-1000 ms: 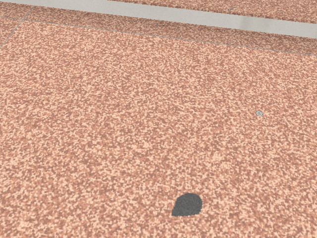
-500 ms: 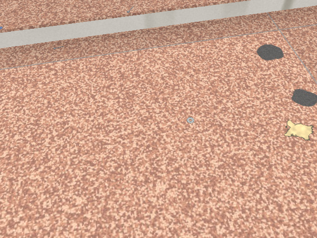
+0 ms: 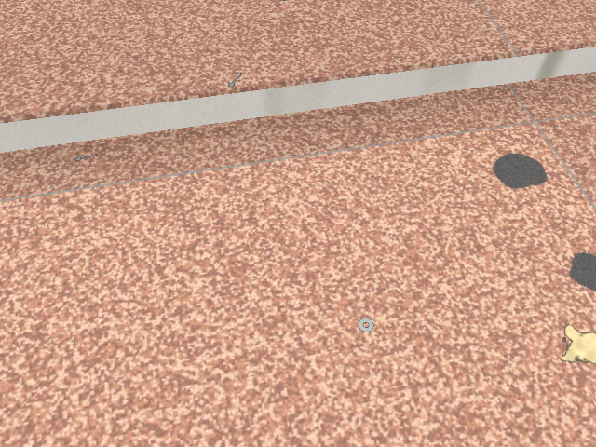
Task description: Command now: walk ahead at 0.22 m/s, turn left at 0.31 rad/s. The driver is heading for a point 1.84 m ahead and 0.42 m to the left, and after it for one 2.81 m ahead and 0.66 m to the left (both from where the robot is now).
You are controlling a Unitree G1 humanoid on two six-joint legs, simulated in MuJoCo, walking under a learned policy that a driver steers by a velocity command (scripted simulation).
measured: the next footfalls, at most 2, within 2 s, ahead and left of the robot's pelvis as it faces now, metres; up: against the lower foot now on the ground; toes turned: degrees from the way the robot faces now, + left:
right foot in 0.42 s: +0.21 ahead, -0.12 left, +0.00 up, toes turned +22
left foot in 0.84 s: +0.08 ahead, +0.12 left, +0.00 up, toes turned +26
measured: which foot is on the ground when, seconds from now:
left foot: down 0.00-0.42, up 0.44-0.82, down 0.84-1.00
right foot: up 0.00-0.40, down 0.42-0.84, up 0.86-1.00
